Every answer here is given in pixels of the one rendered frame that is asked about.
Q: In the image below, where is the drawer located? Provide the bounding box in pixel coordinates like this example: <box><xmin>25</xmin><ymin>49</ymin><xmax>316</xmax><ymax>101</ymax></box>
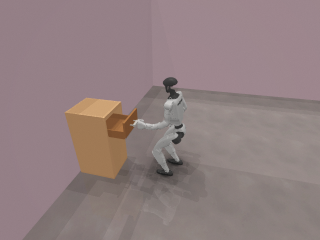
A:
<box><xmin>106</xmin><ymin>108</ymin><xmax>138</xmax><ymax>139</ymax></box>

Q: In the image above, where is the left robot hand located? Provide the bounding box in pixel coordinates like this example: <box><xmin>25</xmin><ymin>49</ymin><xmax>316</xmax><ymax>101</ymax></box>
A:
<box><xmin>137</xmin><ymin>119</ymin><xmax>145</xmax><ymax>130</ymax></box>

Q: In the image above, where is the robot head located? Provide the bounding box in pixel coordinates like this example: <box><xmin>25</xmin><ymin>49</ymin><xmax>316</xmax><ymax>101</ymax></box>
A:
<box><xmin>163</xmin><ymin>77</ymin><xmax>180</xmax><ymax>100</ymax></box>

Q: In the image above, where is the cabinet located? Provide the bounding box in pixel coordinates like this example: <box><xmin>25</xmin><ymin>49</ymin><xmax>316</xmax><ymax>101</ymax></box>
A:
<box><xmin>65</xmin><ymin>98</ymin><xmax>128</xmax><ymax>179</ymax></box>

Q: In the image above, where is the robot left upper arm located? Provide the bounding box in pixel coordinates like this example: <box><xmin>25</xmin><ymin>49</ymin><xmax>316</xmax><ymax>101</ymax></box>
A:
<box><xmin>162</xmin><ymin>100</ymin><xmax>173</xmax><ymax>127</ymax></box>

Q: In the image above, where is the robot left forearm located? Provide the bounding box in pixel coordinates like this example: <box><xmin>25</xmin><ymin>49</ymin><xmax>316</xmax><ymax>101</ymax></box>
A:
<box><xmin>144</xmin><ymin>121</ymin><xmax>167</xmax><ymax>131</ymax></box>

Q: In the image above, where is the robot torso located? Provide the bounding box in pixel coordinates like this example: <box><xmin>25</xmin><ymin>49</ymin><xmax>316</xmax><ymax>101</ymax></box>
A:
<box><xmin>166</xmin><ymin>94</ymin><xmax>186</xmax><ymax>138</ymax></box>

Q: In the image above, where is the handle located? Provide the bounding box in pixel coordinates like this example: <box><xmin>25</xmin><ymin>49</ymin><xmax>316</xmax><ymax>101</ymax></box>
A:
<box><xmin>130</xmin><ymin>119</ymin><xmax>138</xmax><ymax>127</ymax></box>

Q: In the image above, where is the robot right upper arm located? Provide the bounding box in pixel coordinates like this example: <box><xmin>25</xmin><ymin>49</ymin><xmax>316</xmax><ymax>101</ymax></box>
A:
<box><xmin>176</xmin><ymin>91</ymin><xmax>187</xmax><ymax>111</ymax></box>

